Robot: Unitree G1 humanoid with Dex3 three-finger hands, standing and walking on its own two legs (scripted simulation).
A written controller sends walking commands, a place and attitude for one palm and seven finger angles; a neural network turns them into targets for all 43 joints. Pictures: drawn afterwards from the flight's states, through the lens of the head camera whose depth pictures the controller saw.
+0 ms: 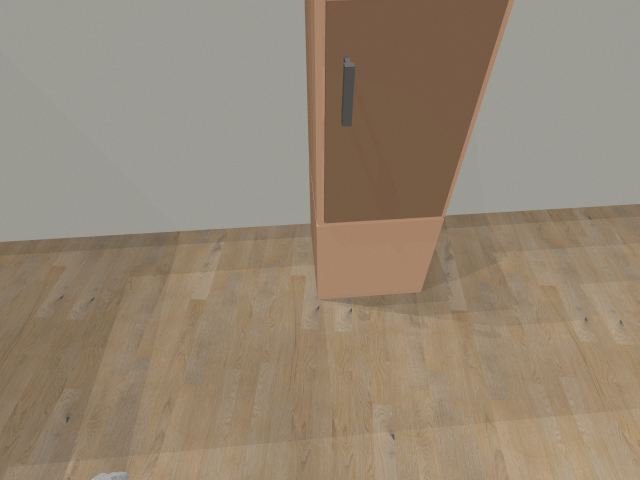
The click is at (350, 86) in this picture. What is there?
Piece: cupboard door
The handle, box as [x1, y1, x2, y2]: [341, 56, 354, 126]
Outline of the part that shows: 348,56 344,56 341,114 342,126 351,125 354,64 353,62 349,61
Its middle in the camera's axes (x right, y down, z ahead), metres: +0.05 -0.32 +0.84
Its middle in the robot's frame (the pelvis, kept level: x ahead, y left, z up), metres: +0.86 -0.01 +0.09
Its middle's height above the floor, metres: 0.86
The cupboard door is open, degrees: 0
